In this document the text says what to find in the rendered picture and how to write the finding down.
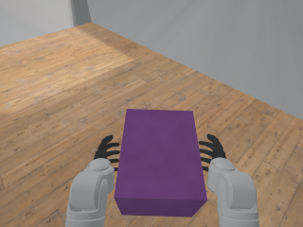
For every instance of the robot right hand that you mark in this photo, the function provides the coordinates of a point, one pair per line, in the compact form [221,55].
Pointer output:
[217,148]

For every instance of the carton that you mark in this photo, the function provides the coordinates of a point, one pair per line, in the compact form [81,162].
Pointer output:
[160,171]

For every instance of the robot right forearm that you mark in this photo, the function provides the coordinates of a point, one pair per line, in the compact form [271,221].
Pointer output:
[237,202]

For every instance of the robot left hand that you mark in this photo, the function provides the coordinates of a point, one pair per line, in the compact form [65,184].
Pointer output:
[102,150]

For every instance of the robot left forearm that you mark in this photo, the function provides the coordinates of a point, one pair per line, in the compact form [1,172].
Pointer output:
[88,195]

